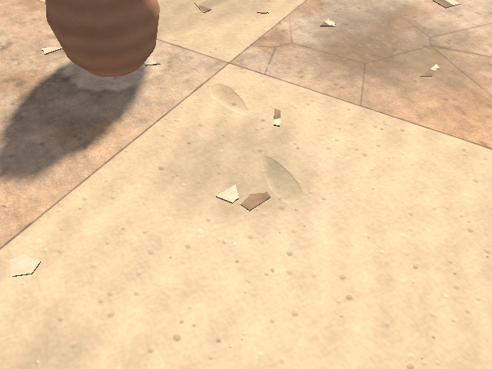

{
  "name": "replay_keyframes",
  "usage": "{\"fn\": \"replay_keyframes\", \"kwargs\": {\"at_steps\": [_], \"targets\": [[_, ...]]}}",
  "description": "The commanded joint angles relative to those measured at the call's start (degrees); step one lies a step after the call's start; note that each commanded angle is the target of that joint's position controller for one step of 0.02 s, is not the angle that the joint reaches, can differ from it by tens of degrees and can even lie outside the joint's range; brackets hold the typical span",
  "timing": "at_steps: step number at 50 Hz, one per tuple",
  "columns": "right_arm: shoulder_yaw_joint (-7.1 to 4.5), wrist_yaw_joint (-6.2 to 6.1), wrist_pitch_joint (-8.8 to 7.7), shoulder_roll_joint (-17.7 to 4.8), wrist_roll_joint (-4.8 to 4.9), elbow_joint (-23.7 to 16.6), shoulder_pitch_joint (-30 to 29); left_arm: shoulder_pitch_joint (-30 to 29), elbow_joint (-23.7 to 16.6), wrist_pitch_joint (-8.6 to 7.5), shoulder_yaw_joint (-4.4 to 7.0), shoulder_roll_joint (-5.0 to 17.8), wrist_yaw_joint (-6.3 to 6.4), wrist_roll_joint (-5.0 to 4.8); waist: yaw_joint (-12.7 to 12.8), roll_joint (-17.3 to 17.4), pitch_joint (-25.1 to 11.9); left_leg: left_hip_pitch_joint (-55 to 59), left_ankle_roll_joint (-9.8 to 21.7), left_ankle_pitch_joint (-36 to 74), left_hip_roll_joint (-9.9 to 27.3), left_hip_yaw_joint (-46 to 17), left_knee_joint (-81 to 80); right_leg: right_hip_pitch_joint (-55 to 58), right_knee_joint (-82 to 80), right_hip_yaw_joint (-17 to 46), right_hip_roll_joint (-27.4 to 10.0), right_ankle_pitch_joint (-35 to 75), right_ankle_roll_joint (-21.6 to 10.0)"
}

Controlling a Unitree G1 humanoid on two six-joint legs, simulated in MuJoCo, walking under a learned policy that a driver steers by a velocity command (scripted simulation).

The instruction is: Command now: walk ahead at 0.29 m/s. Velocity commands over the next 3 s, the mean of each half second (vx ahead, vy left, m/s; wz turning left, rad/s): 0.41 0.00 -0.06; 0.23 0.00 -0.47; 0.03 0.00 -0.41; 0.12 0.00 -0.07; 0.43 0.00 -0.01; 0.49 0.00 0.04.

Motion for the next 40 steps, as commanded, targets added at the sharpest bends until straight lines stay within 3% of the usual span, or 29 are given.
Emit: {"fn": "replay_keyframes", "kwargs": {"at_steps": [1, 3, 4, 5, 6, 7, 8, 9, 10, 12, 15, 18, 23, 24, 26, 27, 28, 29, 30, 31, 32, 33, 34, 35, 36, 38, 40], "targets": [[-0.98, 0.87, -2.78, -4.31, 0.56, -3.86, -3.4, -2.56, -3.85, -1.12, 1.95, 9.53, -0.05, -1.05, -1.44, -4.7, 7.82, -5.23, 1.35, 1.37, 2.94, -0.16, -7.83, -3.65, -16.42, 17.47, -15.19, -13.79, -8.26], [-1.56, 1.13, -2.93, -3.64, 0.22, -0.41, 3.85, -3.35, -4.37, -0.41, 2.11, 10.22, -0.24, -1.53, -4.53, -3.74, 4.86, 11.53, 0.04, 13.05, -1.8, 4.97, -17.63, -11.45, -10.88, 10.25, -10.14, -11.12, -6.78], [-1.98, 1.1, -2.57, -3.94, 0.11, 1.22, 8.05, -3.4, -4.7, -0.35, 1.78, 9.26, -0.34, -1.36, -6.01, -2.16, 4.13, 17.2, -0.43, 13.42, -2.49, 4.61, -19.07, -14.93, -6.49, 8.32, -8.2, -10.41, -5.94], [-2.54, 0.89, -2.44, -5.67, 0.04, 2.0, 13.25, -4.76, -5.51, -0.77, 0.78, 6.03, -0.73, -0.81, -8.08, 4.11, 2.84, 23.63, 1.27, 8.66, 3.87, -5.06, -23.58, -20.71, 5.78, 3.96, -4.65, -6.46, -3.52], [-3.47, 0.63, -2.39, -11.42, 0.04, 1.69, 18.75, -4.88, -7.07, -1.64, -0.3, 1.78, -1.13, 0.34, -8.59, 17.57, -0.17, 29.3, 6.45, 2.53, 16.63, -25.68, -31.43, -29.57, 25.95, -2.82, 0.22, -9.83, 0.03], [-3.61, 1.44, -3.27, -13.75, -1.08, 2.39, 19.97, -5.19, -8.47, -2.52, 0.02, 2.42, -1.09, -1.07, -7.8, 18.74, 1.17, 26.38, 13.9, -10.93, 23.79, -43.0, -37.58, -37.05, 37.88, 1.96, 1.25, -15.39, -0.74], [-2.51, 1.8, -4.2, -10.29, -0.94, 0.43, 13.59, -7.17, -9.3, -3.27, 0.46, 5.21, -1.27, -2.16, -5.4, 10.25, 7.23, 22.91, 13.43, -14.73, 23.15, -40.19, -38.04, -42.05, 43.47, 4.77, -3.19, -10.53, -1.86], [-1.74, 2.16, -4.67, -7.85, -0.9, -1.11, 9.35, -7.55, -9.07, -3.85, 0.76, 6.31, -1.68, -2.06, -4.05, 7.69, 8.95, 21.21, 10.91, -9.57, 19.83, -32.64, -37.89, -42.81, 43.74, 4.78, -5.19, -3.95, -2.56], [-1.36, 2.54, -4.68, -7.46, -0.92, -2.34, 6.59, -7.06, -8.39, -4.17, 1.09, 6.49, -1.71, -1.23, -2.81, 6.02, 8.15, 20.26, 8.85, -1.58, 16.93, -26.35, -38.03, -41.02, 41.51, 4.03, -6.6, 0.78, -2.52], [-0.61, 2.52, -4.04, -5.39, -1.16, -2.66, 7.35, -8.05, -8.28, -4.19, 1.74, 7.05, -2.17, -0.23, -2.63, 6.29, 7.1, 19.49, 6.44, 13.61, 13.02, -16.57, -38.22, -37.32, 36.22, 2.38, -7.98, 6.51, -1.42], [-0.6, 1.49, -3.29, -6.53, -1.54, -2.02, 11.57, -12.11, -9.8, -3.44, 1.25, 4.29, -2.62, 0.05, -3.58, 5.9, 6.48, 19.56, 7.39, 27.86, 11.33, -10.36, -38.3, -37.25, 30.38, -0.41, -7.51, 11.0, 0.99], [-0.8, 0.54, -2.8, -8.25, -1.6, -2.96, 11.58, -20.12, -13.1, -3.33, 0.3, 2.4, -2.84, -0.25, -4.85, 5.52, 7.82, 16.22, 7.22, 29.66, 10.06, -6.05, -40.05, -33.79, 17.71, -2.29, -5.94, 17.01, 2.09], [-1.31, 0.15, -2.87, -8.65, -0.99, -2.25, 14.16, -26.85, -16.2, -3.12, -0.34, 2.56, -4.44, -0.96, -5.44, 5.85, 9.84, 19.76, 6.64, 30.82, 12.61, -0.56, -41.01, -29.78, 8.18, -3.2, -4.38, 20.9, -0.6], [-1.5, 0.15, -2.69, -8.81, -0.95, -2.34, 13.82, -27.37, -16.8, -3.22, -0.28, 2.92, -4.89, -1.0, -4.88, 5.74, 9.55, 22.1, 6.23, 34.1, 13.39, 0.55, -39.66, -29.52, 7.2, -3.09, -4.02, 19.68, -1.69], [-2.06, -0.01, -2.17, -10.21, -1.27, -3.32, 12.0, -25.54, -17.19, -3.47, 0.49, 4.62, -5.56, -0.81, -2.42, 6.71, 6.13, 26.07, 5.01, 52.45, 14.32, 2.8, -33.32, -24.52, 7.07, -4.7, -1.45, 15.69, -4.02], [-2.37, -0.19, -1.7, -11.08, -1.59, -3.89, 11.28, -21.88, -16.54, -3.38, 1.33, 6.17, -5.64, -0.74, -0.17, 8.07, 2.64, 27.69, 4.25, 63.85, 14.43, 3.66, -27.42, -19.51, 8.0, -5.87, 0.53, 13.43, -5.1], [-2.47, -0.43, -0.83, -11.37, -2.15, -4.82, 9.7, -13.21, -14.21, -3.28, 2.77, 8.53, -5.61, -0.65, 4.25, 8.78, -2.17, 26.81, 2.74, 72.64, 12.74, 5.44, -15.65, -10.02, 7.25, -7.26, 3.31, 13.31, -6.29], [-2.3, -0.67, -0.58, -11.6, -2.32, -6.4, 8.72, -5.19, -12.38, -2.93, 4.26, 11.43, -5.19, -0.41, 8.02, 7.52, -6.63, 17.74, 0.19, 68.45, 10.5, 6.38, -1.43, 4.04, 5.77, -3.51, 1.94, 17.97, -7.96], [-0.75, -0.11, -1.74, -6.74, -3.25, -9.51, 12.27, 1.47, -12.5, -2.58, 5.57, 17.6, -4.4, 1.53, 5.97, -5.43, -16.5, -6.15, -4.06, 38.01, 2.27, 6.41, 23.55, 28.5, 7.16, 21.55, -13.91, 27.28, -16.82], [0.54, 0.89, -4.07, -4.02, -2.58, -9.1, 14.79, 0.14, -12.79, -2.23, 4.82, 16.28, -4.02, 1.7, 3.74, -10.99, -26.31, -16.08, -4.98, -7.01, -6.14, -3.64, 39.2, 35.74, -3.1, 45.02, -24.19, 33.73, -24.36], [-0.93, 1.47, -5.44, -8.91, -0.86, -10.4, 10.12, -3.2, -13.59, -2.15, 4.22, 13.63, -3.83, 1.38, 4.15, -6.56, -20.87, -18.73, -3.5, -4.98, -1.69, -9.08, 42.06, 28.79, -3.45, 36.79, -20.74, 36.06, -20.81], [-1.2, 1.13, -5.77, -10.17, 0.02, -12.16, 5.37, -7.9, -14.73, -2.21, 3.58, 11.14, -3.72, 0.78, 2.54, -2.32, -12.2, -19.4, -3.0, -1.54, 0.95, -7.31, 38.81, 18.38, -3.88, 26.69, -17.95, 39.78, -18.14], [-1.86, 0.31, -5.42, -10.92, -0.37, -12.61, 3.04, -11.31, -15.59, -2.31, 3.11, 9.58, -3.87, 0.36, 0.45, 3.46, -5.97, -18.44, -3.37, 0.94, 2.86, -5.71, 34.62, 8.13, -5.72, 20.33, -14.98, 41.68, -16.05], [-2.68, -0.47, -4.54, -11.75, -0.86, -13.2, 2.73, -12.99, -16.17, -2.35, 2.73, 8.54, -3.8, 0.49, -1.46, 4.03, -3.47, -15.19, -3.49, 2.52, 4.37, -5.32, 30.65, 0.88, -7.38, 16.47, -12.85, 41.4, -14.72], [-2.78, -0.83, -3.51, -10.78, -1.2, -13.94, 3.24, -13.4, -16.47, -2.2, 2.73, 8.73, -3.83, 1.1, -2.71, 2.78, -2.56, -11.89, -3.71, 3.26, 4.6, -5.39, 28.12, -4.44, -8.58, 15.15, -11.59, 41.2, -14.63], [-2.61, -1.42, -2.06, -8.27, -1.88, -15.36, 3.85, -12.63, -16.3, -2.23, 3.15, 10.1, -3.52, 1.43, -4.0, 0.21, -2.52, -9.17, -4.97, 5.37, 3.93, -4.44, 22.15, -9.89, -9.31, 12.67, -9.94, 45.21, -15.31], [-2.75, -2.02, -1.25, -8.22, -2.29, -17.28, 1.43, -11.68, -16.38, -1.92, 3.6, 11.51, -2.73, 1.44, -4.01, -1.49, -3.7, -9.93, -6.09, 9.28, 2.64, -4.01, 14.67, -10.38, -8.48, 11.63, -8.78, 46.81, -14.71]]}}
